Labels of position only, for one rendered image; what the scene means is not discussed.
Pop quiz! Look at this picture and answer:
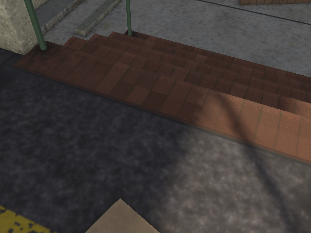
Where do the stairs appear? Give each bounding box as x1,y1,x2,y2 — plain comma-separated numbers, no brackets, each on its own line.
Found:
63,30,311,118

